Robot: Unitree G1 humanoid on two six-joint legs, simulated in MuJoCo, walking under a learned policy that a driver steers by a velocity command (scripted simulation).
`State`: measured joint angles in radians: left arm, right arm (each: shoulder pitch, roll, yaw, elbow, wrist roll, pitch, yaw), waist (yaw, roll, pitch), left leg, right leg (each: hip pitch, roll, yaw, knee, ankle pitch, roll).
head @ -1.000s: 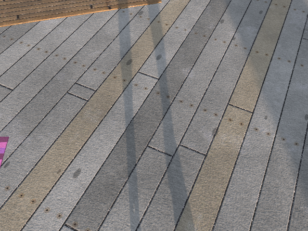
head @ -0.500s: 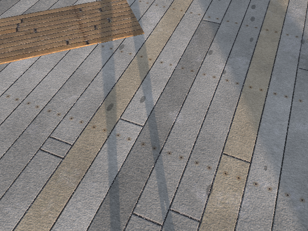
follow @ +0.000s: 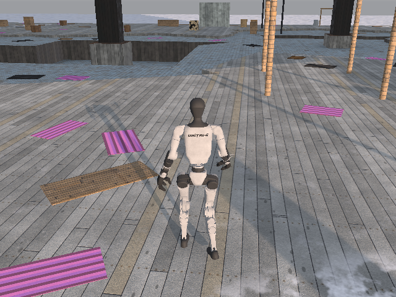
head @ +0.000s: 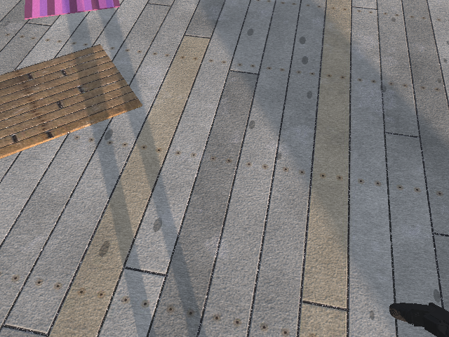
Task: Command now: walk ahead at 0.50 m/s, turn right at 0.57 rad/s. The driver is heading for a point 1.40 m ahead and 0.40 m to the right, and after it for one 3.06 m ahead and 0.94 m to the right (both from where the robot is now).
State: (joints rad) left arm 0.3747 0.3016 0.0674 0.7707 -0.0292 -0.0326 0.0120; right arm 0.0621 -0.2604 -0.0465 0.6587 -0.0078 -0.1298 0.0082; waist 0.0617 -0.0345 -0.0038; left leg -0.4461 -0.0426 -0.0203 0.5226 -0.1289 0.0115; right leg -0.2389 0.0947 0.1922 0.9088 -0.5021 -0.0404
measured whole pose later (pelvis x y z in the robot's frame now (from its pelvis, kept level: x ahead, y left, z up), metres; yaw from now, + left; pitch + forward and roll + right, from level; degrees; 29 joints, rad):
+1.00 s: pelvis +0.49 -0.12 +0.00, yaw -32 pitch +2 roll +0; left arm 0.27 0.30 0.06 0.70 -0.01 0.00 0.03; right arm 0.08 -0.26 -0.03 0.71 -0.03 -0.08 0.03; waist 0.03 -0.02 0.03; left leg -0.46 -0.03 0.01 0.53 -0.08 0.03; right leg -0.31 0.10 0.17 0.99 -0.59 0.03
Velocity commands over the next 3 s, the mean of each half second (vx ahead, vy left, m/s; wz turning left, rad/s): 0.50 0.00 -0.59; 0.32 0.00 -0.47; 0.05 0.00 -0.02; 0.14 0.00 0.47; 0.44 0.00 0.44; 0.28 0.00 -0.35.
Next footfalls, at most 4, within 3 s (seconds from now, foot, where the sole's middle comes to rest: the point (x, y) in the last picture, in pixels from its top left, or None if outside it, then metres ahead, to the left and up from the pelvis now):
0.44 right None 0.36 -0.19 -0.76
0.90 left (281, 279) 0.66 -0.11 -0.76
1.22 right None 0.47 -0.29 -0.76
1.96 right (352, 316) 0.56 -0.31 -0.76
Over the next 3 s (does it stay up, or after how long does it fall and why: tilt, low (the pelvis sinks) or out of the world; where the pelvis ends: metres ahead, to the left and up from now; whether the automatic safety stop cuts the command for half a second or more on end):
stays up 1.00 -0.16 -0.01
